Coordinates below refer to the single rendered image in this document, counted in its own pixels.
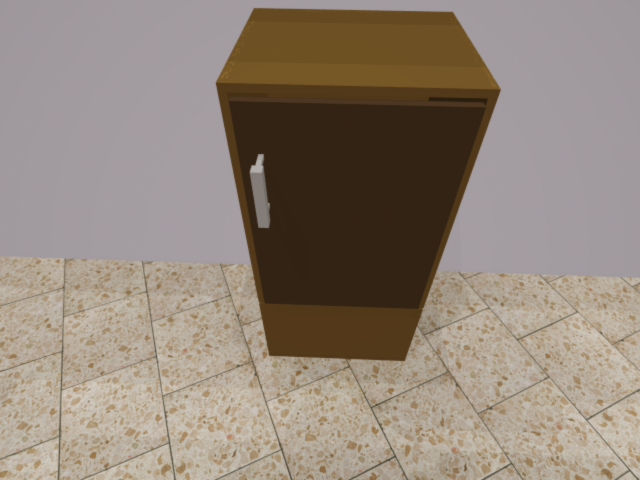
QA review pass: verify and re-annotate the handle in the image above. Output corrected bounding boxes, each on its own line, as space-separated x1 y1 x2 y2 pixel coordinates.
250 154 270 228

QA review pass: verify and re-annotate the cupboard door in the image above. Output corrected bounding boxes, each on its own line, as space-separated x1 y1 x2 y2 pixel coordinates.
229 96 486 309

